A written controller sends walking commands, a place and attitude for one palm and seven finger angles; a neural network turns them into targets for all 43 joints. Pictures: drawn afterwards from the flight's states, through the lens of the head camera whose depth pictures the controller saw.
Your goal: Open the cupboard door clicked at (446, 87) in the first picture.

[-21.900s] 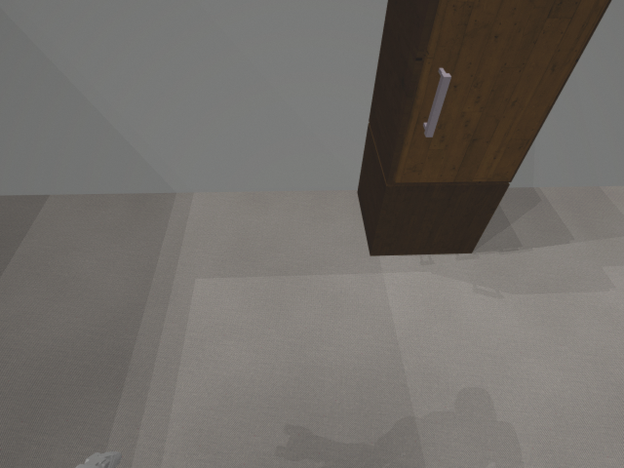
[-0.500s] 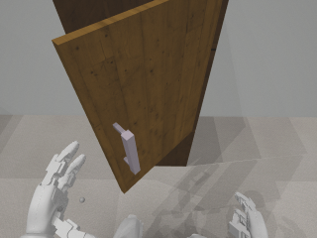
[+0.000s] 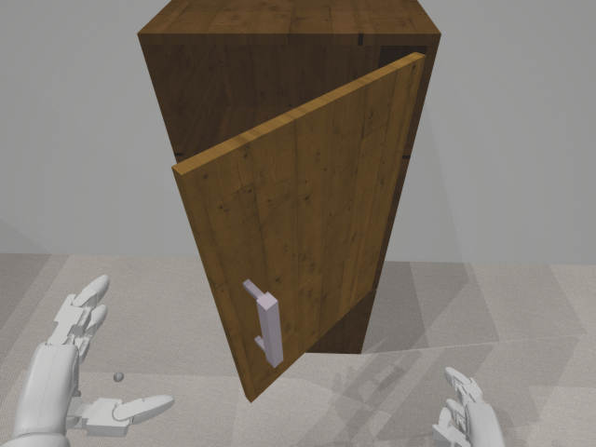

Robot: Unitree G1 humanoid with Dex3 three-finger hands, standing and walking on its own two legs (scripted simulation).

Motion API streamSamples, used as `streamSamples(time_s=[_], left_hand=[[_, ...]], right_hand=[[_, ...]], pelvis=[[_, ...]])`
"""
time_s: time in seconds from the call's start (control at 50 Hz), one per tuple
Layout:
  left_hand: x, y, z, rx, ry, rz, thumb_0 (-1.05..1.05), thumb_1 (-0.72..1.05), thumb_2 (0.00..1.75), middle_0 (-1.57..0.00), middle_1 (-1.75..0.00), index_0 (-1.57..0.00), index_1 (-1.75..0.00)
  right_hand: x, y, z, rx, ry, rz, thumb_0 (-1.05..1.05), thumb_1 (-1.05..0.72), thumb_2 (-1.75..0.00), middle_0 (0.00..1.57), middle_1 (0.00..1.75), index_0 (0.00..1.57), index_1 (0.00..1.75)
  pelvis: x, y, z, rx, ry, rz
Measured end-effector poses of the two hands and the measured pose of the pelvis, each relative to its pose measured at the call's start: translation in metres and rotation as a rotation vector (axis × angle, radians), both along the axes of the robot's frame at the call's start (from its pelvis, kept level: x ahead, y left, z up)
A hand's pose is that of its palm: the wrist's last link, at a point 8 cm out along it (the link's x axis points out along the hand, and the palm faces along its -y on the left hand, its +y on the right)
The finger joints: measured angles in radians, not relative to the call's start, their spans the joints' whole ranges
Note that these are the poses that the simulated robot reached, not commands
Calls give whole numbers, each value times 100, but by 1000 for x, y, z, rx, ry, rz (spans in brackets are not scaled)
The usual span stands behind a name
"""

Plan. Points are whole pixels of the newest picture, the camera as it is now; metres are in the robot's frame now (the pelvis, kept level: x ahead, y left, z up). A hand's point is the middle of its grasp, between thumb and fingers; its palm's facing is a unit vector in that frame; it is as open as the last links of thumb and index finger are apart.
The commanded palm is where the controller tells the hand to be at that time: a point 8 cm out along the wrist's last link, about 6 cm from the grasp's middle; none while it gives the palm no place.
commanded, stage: draw the hand back to the body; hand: left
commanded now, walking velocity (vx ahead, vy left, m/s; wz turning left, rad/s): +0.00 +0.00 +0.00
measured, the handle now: (263, 325) +0.30 +0.09 -0.01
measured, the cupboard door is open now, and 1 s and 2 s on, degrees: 46 46 46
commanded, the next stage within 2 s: step back with the hand held close in 0.80 s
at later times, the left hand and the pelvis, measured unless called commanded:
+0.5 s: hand (52, 281) +0.22 +0.26 +0.20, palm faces +0.46 -0.79 -0.41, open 8.3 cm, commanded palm +0.17 +0.30 +0.21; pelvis +0.02 +0.00 +0.03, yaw -1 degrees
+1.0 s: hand (67, 285) +0.22 +0.24 +0.20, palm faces +0.44 -0.80 -0.41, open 7.5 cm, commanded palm +0.16 +0.28 +0.21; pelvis +0.02 -0.02 +0.04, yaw -1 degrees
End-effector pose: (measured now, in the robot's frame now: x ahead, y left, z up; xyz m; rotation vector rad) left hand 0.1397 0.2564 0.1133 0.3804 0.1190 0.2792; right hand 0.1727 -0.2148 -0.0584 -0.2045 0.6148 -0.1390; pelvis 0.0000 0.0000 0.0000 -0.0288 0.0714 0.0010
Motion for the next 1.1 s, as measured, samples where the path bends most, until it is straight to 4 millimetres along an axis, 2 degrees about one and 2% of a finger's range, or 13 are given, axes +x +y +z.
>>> streamSamples(time_s=[0.24, 0.48, 0.58, 0.7, 0.94, 1.1], left_hand=[[22, 23, 52, 77, -137, 59, 0, 28, 63, -19, -30, -18, -30], [35, 39, 98, 151, -281, 116, 1, 69, 81, -20, -30, -20, -30], [37, 35, 93, 123, -258, 120, 1, 81, 86, -20, -30, -20, -30], [35, 26, 85, 104, -222, 104, 1, 86, 89, -21, -30, -20, -30], [31, 21, 93, 115, -252, 114, 1, 88, 90, -21, -30, -21, -30], [36, 25, 105, 206, -267, 45, 1, 89, 90, -21, -30, -21, -30]], right_hand=[[17, 7, 15, 7, -3, 35, 2, -90, -90, 20, 30, 20, 30], [26, -2, 21, 4, 10, 45, 2, -90, -90, 20, 30, 20, 30], [25, -9, 20, 9, 26, 34, 2, -90, -90, 20, 30, 20, 30], [21, -19, 20, -5, 39, 20, 2, -90, -90, 20, 30, 20, 30], [18, -26, 20, 1, 36, 17, 2, -90, -90, 20, 30, 20, 30], [9, -32, 19, -5, 91, -21, 2, -90, -90, 20, 30, 20, 30]], pelvis=[[17, 5, 19, 16, -64, -10], [22, -1, 30, 24, -96, -19], [22, -4, 32, 27, -104, -23], [22, -9, 34, 27, -114, -24], [18, -17, 36, 28, -134, -22], [9, -13, 37, 14, -93, -20]])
